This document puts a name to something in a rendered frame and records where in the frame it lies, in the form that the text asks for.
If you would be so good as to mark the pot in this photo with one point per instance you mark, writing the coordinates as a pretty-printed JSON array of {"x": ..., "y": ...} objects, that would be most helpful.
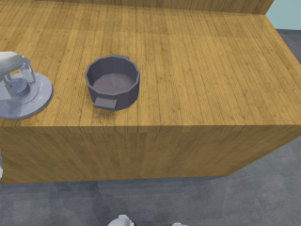
[{"x": 113, "y": 82}]

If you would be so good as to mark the table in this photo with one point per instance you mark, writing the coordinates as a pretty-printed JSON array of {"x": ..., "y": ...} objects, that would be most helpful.
[{"x": 218, "y": 89}]

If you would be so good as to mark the knob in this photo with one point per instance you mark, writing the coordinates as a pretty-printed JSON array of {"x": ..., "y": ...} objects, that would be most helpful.
[{"x": 20, "y": 86}]

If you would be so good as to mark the robot left shin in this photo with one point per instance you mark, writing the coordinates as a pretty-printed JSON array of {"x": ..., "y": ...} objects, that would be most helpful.
[{"x": 123, "y": 216}]

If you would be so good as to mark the lid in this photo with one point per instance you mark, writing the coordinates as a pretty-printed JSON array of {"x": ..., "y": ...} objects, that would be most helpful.
[{"x": 39, "y": 95}]

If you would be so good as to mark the robot left hand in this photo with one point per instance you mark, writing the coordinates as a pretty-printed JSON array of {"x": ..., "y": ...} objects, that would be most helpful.
[{"x": 10, "y": 62}]

